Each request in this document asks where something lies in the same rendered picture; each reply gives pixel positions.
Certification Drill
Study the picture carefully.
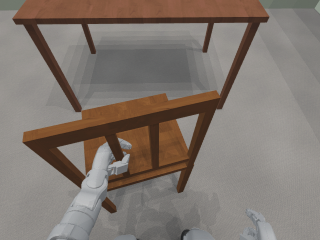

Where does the robot left hand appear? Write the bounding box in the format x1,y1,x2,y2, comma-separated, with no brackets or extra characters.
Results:
92,138,132,176

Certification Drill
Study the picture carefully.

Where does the table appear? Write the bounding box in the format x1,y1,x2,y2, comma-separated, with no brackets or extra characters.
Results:
12,0,269,112

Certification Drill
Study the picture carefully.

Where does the robot right thigh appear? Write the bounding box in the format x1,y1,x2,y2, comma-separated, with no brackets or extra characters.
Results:
183,229,215,240

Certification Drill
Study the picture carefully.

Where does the right robot foot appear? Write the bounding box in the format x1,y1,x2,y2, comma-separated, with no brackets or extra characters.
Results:
180,229,190,240

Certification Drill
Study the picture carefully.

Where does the robot left forearm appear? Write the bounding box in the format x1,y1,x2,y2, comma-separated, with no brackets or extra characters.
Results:
46,168,109,240

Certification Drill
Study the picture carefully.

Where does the robot right hand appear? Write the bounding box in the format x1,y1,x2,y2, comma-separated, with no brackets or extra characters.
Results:
239,208,277,240

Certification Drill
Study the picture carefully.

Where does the chair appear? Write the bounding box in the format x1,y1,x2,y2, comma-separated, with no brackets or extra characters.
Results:
22,90,221,214

